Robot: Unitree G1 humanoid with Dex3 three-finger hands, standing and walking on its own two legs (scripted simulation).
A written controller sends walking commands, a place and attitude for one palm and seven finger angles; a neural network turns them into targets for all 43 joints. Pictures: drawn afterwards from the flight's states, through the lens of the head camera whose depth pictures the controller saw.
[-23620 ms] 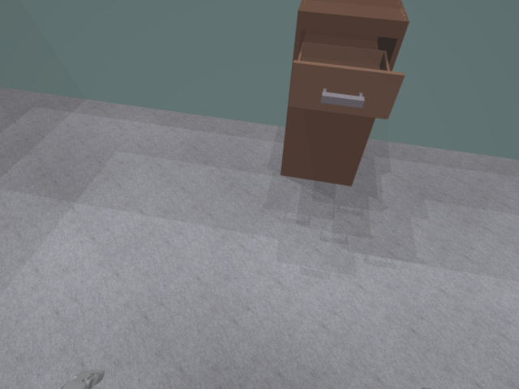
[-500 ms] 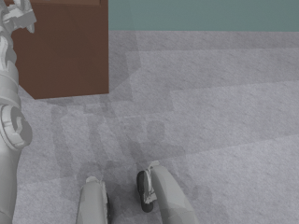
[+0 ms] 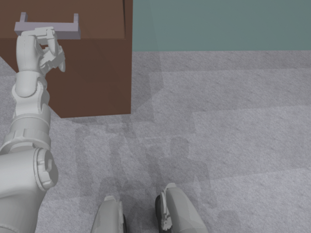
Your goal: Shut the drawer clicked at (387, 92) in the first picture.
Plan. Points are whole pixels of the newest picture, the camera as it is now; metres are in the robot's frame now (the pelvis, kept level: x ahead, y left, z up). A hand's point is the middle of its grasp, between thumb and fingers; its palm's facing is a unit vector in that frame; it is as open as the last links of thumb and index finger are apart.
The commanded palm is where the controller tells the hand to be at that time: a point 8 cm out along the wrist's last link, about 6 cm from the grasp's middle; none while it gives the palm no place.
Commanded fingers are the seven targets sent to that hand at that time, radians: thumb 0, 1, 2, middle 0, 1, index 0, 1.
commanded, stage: draw the hand back to the body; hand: left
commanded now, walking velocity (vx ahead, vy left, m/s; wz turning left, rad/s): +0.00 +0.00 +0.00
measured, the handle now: (50, 23) +0.63 +0.20 +0.04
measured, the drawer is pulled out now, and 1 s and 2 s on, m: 0.00 0.00 0.00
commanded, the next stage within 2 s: step back with the hand held close in 1.32 s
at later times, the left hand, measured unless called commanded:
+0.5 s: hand (19, 103) +0.37 +0.19 +0.14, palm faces +0.02 -0.99 -0.12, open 3.3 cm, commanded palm +0.33 +0.24 +0.16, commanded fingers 0.00 0.90 0.90 -1.40 -1.60 -1.40 -1.60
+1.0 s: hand out of the picture +0.24 +0.23 +0.24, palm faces +0.36 -0.87 -0.34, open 3.3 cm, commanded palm +0.19 +0.27 +0.26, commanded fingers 0.00 0.90 0.90 -1.40 -1.60 -1.40 -1.60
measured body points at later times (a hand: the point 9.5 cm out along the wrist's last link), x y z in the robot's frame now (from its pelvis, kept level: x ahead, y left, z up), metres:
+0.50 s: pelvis +0.03 -0.01 +0.07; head +0.08 -0.01 +0.52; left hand +0.36 +0.24 +0.15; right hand +0.19 -0.25 -0.02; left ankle -0.01 +0.10 -0.63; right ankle +0.04 -0.13 -0.63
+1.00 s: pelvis +0.03 -0.01 +0.11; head +0.01 -0.04 +0.56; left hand +0.22 +0.27 +0.26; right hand +0.22 -0.22 +0.02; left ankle -0.01 +0.10 -0.63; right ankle +0.04 -0.13 -0.63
